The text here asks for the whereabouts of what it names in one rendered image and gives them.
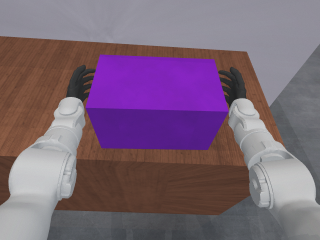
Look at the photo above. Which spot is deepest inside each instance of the robot left upper arm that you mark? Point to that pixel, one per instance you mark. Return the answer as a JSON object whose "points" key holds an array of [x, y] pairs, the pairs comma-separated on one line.
{"points": [[41, 178]]}

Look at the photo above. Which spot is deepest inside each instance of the robot left hand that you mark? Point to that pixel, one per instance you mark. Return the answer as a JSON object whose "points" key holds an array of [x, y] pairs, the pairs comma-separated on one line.
{"points": [[76, 87]]}

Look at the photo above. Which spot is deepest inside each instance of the robot right upper arm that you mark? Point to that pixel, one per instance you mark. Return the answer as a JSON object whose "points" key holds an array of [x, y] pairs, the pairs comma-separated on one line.
{"points": [[285, 188]]}

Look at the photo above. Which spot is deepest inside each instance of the robot right hand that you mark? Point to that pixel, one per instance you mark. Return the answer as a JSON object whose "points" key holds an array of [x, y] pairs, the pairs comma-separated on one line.
{"points": [[237, 85]]}

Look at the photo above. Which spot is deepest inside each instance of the right robot forearm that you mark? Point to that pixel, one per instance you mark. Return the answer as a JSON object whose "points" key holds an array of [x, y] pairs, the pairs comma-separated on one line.
{"points": [[254, 140]]}

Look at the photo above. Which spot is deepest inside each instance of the left robot forearm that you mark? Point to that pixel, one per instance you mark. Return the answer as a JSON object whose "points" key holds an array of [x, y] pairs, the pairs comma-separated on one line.
{"points": [[65, 132]]}

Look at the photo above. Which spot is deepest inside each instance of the carton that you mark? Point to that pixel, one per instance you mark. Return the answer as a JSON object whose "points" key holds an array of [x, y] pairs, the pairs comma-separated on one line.
{"points": [[146, 102]]}

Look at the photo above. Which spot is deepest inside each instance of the pedestal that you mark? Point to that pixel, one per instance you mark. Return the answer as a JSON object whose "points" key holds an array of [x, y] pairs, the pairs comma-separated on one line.
{"points": [[34, 77]]}

